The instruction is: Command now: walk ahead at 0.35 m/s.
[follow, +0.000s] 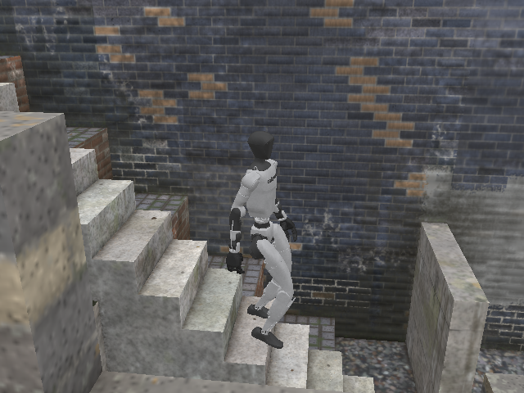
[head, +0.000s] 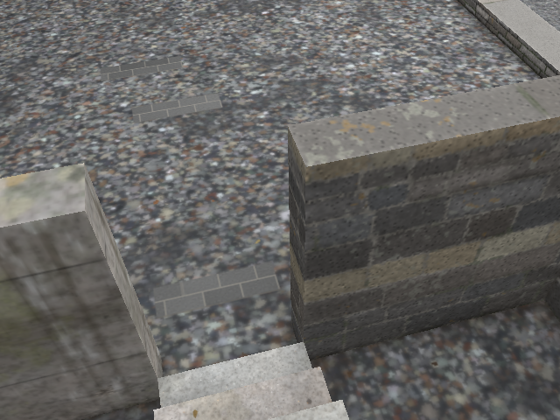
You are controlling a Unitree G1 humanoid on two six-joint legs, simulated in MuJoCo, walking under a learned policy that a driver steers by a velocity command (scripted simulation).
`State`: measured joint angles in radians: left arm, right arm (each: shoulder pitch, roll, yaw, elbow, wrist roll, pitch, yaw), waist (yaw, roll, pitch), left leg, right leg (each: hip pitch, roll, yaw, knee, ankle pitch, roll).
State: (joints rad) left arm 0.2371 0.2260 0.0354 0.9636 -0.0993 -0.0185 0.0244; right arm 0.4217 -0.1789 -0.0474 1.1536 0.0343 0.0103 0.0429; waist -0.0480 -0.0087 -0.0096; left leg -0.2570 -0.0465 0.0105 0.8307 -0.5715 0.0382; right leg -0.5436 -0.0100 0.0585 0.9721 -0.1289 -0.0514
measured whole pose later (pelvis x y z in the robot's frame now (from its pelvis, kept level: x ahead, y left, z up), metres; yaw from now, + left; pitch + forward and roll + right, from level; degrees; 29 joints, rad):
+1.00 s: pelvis +0.43 -0.01 -0.37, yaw +8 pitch +2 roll -4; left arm 0.03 0.16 -0.05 0.72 0.01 -0.03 -0.06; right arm 0.55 -0.10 -0.04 0.93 -0.03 0.07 -0.06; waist -0.10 0.00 -0.05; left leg -0.42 -0.16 -0.34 1.00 -0.34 0.09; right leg -0.63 -0.01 -0.12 1.57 -0.15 -0.13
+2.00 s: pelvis +0.92 +0.09 -0.84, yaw +39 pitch +2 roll -5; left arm 0.52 0.13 -0.07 1.05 0.09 -0.21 -0.01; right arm 0.24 -0.21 0.06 0.71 -0.12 -0.04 0.10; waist 0.12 0.00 -0.04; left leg -1.16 0.17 -0.16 1.19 0.48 -0.02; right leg -0.25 0.09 -0.20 0.90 -0.68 -0.09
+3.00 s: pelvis +1.41 +0.27 -1.20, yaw +13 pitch -3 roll +0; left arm 0.70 0.01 0.07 1.28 -0.07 -0.06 0.04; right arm -0.09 -0.12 -0.03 0.73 0.10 -0.04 0.12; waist 0.24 0.09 -0.04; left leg -0.86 0.13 0.15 1.49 -0.30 -0.11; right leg -0.06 0.01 0.09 0.58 -0.46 0.01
